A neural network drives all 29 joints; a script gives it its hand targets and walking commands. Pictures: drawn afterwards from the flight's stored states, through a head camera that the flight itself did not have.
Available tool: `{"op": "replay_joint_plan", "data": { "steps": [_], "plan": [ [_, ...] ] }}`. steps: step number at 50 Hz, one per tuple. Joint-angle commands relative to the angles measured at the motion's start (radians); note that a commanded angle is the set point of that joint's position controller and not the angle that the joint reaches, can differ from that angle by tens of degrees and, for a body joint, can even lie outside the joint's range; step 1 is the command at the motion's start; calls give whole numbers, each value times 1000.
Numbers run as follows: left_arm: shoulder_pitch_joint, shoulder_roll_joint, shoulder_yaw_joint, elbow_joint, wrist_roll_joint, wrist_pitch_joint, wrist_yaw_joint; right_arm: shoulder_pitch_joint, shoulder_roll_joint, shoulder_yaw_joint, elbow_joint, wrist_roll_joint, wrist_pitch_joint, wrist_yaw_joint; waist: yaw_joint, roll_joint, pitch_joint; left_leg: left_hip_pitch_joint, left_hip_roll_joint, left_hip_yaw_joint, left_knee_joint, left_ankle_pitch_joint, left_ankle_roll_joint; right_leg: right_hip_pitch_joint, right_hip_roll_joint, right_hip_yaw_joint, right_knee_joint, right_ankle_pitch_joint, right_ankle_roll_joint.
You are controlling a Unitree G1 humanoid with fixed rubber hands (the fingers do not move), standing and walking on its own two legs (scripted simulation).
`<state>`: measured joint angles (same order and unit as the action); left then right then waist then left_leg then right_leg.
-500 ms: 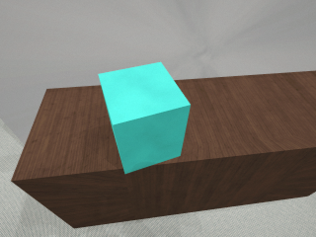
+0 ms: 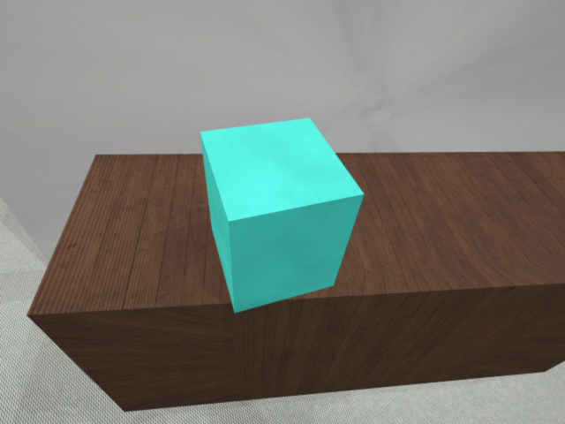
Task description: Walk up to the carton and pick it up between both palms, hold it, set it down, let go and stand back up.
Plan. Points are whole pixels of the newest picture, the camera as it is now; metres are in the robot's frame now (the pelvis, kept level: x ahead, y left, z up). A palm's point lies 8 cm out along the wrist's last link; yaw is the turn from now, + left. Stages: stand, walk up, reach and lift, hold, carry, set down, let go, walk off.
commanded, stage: walk up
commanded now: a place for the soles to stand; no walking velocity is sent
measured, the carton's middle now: (272, 215) +0.47 +0.02 +0.01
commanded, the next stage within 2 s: reach and lift in 1.04 s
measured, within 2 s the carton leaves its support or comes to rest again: neither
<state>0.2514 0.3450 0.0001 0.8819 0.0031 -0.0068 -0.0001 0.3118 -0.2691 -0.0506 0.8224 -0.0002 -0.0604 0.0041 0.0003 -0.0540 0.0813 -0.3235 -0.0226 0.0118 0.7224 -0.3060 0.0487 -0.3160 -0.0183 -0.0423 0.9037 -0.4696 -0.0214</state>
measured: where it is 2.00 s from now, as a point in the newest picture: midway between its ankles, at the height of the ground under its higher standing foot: outside the picture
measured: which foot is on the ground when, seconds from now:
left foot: down 0.00-1.00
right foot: up 0.00-0.06, down 0.08-1.00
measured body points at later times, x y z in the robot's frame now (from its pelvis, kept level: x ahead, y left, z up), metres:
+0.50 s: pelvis +0.01 -0.01 +0.00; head +0.01 +0.00 +0.45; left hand +0.08 +0.28 -0.13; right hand +0.08 -0.29 -0.11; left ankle +0.04 +0.09 -0.71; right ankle +0.03 -0.12 -0.71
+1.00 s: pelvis +0.01 -0.01 +0.00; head +0.01 +0.00 +0.45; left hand +0.09 +0.28 -0.13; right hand +0.09 -0.29 -0.11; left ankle +0.04 +0.09 -0.71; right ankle +0.03 -0.12 -0.71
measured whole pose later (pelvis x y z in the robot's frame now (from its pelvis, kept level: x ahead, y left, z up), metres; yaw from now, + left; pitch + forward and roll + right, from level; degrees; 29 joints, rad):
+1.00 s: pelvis +0.01 -0.01 +0.00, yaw +0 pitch -3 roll +0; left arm 0.25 0.35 0.00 0.88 0.00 -0.03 0.00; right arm 0.28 -0.27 -0.04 0.82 0.00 -0.05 0.00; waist 0.00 -0.04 0.05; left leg -0.34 -0.02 0.01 0.72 -0.34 0.04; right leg -0.31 -0.02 -0.07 0.72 -0.36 -0.03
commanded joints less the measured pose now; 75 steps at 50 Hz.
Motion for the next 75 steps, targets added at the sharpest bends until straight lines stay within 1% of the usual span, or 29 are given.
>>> {"op": "replay_joint_plan", "data": {
  "steps": [1,4,5,6,8,13,15,16,17,18,22,24,26,29,32,35,38,40,42,44,46,49,52,53,55,58,64,67,75],
  "plan": [
    [30,226,113,-47,28,-38,-4,24,-372,-95,-64,-27,-10,-8,-10,204,-7,22,276,-447,-376,-149,186,-85,-19,39,-148,-79,-25],
    [114,218,116,-13,40,-62,10,-58,-301,-65,-83,-17,4,-6,61,118,-71,-164,183,-277,-185,-57,89,211,-21,89,-440,92,-65],
    [125,270,122,-16,57,-73,17,-56,-230,-41,-90,-5,2,-9,65,-53,-102,-277,90,-177,0,-54,20,280,-188,359,-569,-2,-109],
    [54,325,128,-36,47,-79,18,-70,-213,-37,-80,-4,6,-12,48,-121,-24,-314,-27,-38,99,-165,-22,176,-343,562,-698,-168,-153],
    [-17,320,120,-44,42,-78,13,-57,-306,-66,-50,-11,12,-9,34,-9,17,-203,30,-76,172,-216,-21,38,-358,519,-666,-223,-209],
    [-72,282,95,-66,27,-72,7,22,-273,-61,-24,-9,-14,-5,-16,-19,-74,-3,44,-36,-93,-32,0,60,-257,248,-459,228,-154],
    [-89,233,81,-75,15,-67,5,42,-288,-65,-13,-16,-27,-15,-25,33,-120,155,84,-162,-183,184,30,-19,-178,140,-327,359,-93],
    [-89,216,80,-82,8,-63,4,41,-322,-72,-16,-20,-31,-20,-15,82,-130,179,165,-293,-228,246,68,-54,-98,71,-233,325,-53],
    [-79,196,76,-74,6,-53,4,6,-363,-77,-22,-17,-33,-19,5,132,-111,146,268,-460,-294,206,124,-87,-27,43,-180,142,-20],
    [-74,209,79,-62,8,-47,8,-4,-372,-74,-18,-12,-33,-19,5,142,-91,114,297,-484,-291,203,172,-66,-23,52,-188,22,-21],
    [-12,233,85,-37,23,-70,4,-79,-299,-48,-37,-11,-27,-15,45,102,-95,-47,179,-268,-196,196,71,112,-83,127,-376,150,-64],
    [-18,276,99,-34,27,-77,3,-77,-260,-37,-36,-6,-23,-14,31,26,-91,-79,59,-132,-74,147,14,126,-198,271,-486,148,-129],
    [-59,286,96,-38,27,-73,6,-57,-264,-41,-20,-6,-17,-15,10,11,-81,-35,28,-72,-43,38,7,82,-260,291,-492,129,-175],
    [-103,250,84,-56,23,-64,4,-18,-292,-48,-13,-13,-25,-13,-13,31,-94,79,75,-162,-146,92,39,-16,-170,160,-395,149,-111],
    [-80,209,78,-55,17,-53,2,-36,-350,-57,-11,-16,-34,-14,15,141,-71,40,250,-436,-305,67,133,-42,-30,59,-238,40,-33],
    [-40,219,83,-40,22,-61,0,-91,-323,-46,-22,-18,-29,-14,39,130,-58,-53,212,-347,-279,30,100,51,-49,92,-342,46,-51],
    [-42,270,97,-36,31,-72,-1,-99,-269,-32,-29,-14,-23,-10,29,29,-47,-120,59,-156,-132,4,17,91,-179,270,-517,-21,-122],
    [-68,288,98,-38,30,-70,1,-69,-267,-34,-15,-13,-20,-11,10,4,-57,-53,23,-83,-71,-10,4,60,-259,307,-535,-14,-168],
    [-105,266,89,-50,27,-65,1,-33,-280,-38,-10,-15,-28,-11,-10,17,-79,38,47,-123,-134,49,21,15,-212,215,-453,86,-134],
    [-111,228,82,-65,18,-61,-2,-22,-322,-48,-11,-19,-38,-14,-5,90,-104,80,146,-287,-227,133,66,-18,-90,81,-305,177,-60],
    [-87,210,77,-60,15,-54,0,-39,-349,-50,-11,-17,-41,-16,17,136,-92,59,241,-422,-286,155,126,-25,-38,65,-251,86,-31],
    [-48,221,82,-44,20,-63,0,-86,-318,-39,-20,-16,-37,-17,39,122,-92,-25,200,-324,-246,155,88,75,-66,98,-350,117,-51],
    [-55,264,95,-42,26,-72,-1,-87,-266,-27,-25,-11,-32,-15,25,35,-95,-61,63,-145,-118,143,15,114,-185,234,-477,141,-116],
    [-405,209,73,-351,-32,147,52,-438,-59,-120,155,-131,-124,17,-48,120,-23,-160,67,13,-129,-209,-78,-218,-36,-7,-227,-53,-28],
    [-423,126,51,-413,-13,298,68,-421,-168,-155,124,-134,-128,65,-67,154,41,-307,143,-6,-159,-328,-25,-88,-2,-45,-120,-23,-40],
    [-402,120,66,-502,0,369,62,-376,-200,-175,54,-103,-124,78,-67,73,-57,-199,128,3,-109,-229,-39,-74,-26,-20,-152,42,-42],
    [-202,96,129,-657,22,326,68,-192,-182,-102,-57,-7,-157,73,-20,47,-283,182,94,-18,-87,327,-63,11,16,-17,-257,444,-21],
    [-113,74,142,-653,27,284,69,-159,-184,-72,-83,20,-197,70,4,19,-259,261,68,-22,-118,466,-64,52,26,1,-324,578,-9],
    [-128,65,146,-554,4,209,60,-184,-114,-40,-209,53,-227,63,45,-57,-185,185,18,15,-285,225,-31,144,-2,54,-477,428,9]
  ]
}}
